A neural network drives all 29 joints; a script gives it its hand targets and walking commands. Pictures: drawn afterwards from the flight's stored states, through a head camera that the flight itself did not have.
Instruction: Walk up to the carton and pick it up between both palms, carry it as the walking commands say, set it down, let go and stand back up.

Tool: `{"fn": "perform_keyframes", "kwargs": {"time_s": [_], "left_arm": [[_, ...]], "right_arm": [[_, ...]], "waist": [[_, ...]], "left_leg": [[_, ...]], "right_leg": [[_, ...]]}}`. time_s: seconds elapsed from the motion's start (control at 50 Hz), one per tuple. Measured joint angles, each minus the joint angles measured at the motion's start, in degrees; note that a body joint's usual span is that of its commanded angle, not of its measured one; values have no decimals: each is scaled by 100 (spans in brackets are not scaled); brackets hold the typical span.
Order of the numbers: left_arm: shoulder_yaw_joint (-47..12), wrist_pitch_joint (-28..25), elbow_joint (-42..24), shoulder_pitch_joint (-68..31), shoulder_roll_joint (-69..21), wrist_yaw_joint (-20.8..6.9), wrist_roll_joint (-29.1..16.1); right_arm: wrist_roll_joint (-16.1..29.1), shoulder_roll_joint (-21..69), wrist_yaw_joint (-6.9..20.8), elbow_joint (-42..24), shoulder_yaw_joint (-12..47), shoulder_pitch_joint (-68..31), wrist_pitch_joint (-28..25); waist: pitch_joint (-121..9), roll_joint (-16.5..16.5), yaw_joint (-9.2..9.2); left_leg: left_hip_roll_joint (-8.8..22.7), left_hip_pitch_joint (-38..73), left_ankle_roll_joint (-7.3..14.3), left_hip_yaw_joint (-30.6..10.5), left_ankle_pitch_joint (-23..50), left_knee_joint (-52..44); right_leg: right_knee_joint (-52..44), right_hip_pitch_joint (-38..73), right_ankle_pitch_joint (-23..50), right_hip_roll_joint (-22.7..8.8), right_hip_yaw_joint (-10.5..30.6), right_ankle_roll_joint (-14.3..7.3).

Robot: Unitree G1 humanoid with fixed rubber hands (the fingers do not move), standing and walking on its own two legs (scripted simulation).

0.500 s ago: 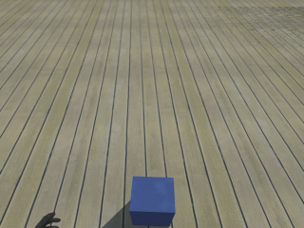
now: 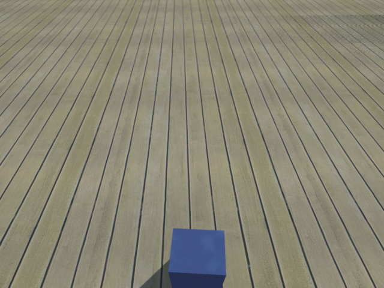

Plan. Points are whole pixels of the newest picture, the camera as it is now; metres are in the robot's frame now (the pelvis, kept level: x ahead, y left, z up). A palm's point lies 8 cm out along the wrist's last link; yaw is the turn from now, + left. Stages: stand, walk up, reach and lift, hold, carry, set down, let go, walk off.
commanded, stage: walk up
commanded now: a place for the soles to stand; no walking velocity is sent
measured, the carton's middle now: (197, 262) +0.39 +0.00 -0.63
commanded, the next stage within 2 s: stand in 0.08 s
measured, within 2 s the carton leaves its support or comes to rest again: neither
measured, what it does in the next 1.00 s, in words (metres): lowers itself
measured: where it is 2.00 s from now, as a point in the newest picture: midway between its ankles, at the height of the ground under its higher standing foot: outside the picture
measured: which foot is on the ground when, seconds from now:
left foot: down 0.00-1.00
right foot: down 0.00-1.00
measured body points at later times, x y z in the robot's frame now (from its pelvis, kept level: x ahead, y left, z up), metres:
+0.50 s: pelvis +0.00 -0.01 -0.01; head +0.07 -0.02 +0.43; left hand +0.17 +0.30 -0.10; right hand +0.17 -0.29 -0.12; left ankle -0.04 +0.13 -0.75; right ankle +0.06 -0.11 -0.75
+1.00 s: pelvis -0.04 +0.01 -0.07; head +0.12 +0.01 +0.35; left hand +0.28 +0.26 -0.16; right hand +0.27 -0.25 -0.17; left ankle -0.04 +0.13 -0.75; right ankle +0.06 -0.11 -0.75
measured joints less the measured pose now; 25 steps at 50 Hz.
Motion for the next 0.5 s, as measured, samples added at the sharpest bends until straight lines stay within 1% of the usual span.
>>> {"fn": "perform_keyframes", "kwargs": {"time_s": [0.28,0.3,0.34,0.38,0.44,0.5], "left_arm": [[15,10,-119,-60,-25,8,0],[107,130,-407,-18,-38,-69,-23],[295,463,-1339,32,-76,-235,-19],[414,754,-1964,-52,-108,-346,82],[502,1118,-2461,-83,-146,-400,296],[605,1295,-2779,25,-234,-478,380]], "right_arm": [[-9,28,-8,-11,-11,252,1],[8,60,14,-291,-153,299,112],[-34,164,95,-1344,-381,329,505],[-90,277,166,-2141,-512,195,884],[-124,477,163,-2731,-678,118,1299],[-130,652,98,-3068,-780,244,1480]], "waist": [[26,-49,-101],[1,-54,-115],[168,-53,-151],[451,-12,-193],[631,54,-227],[633,114,-258]], "left_leg": [[-30,35,20,37,-21,-7],[-33,-109,14,26,-71,135],[-27,-398,5,-3,-268,602],[7,-503,-4,-51,-398,921],[47,-613,-38,-145,-531,1131],[78,-839,-76,-244,-627,1283]], "right_leg": [[94,-29,-57,-24,65,25],[222,-160,-114,-25,70,29],[591,-399,-263,-30,63,28],[825,-450,-374,-2,35,33],[983,-505,-495,36,-26,15],[1111,-689,-599,61,-103,-39]]}}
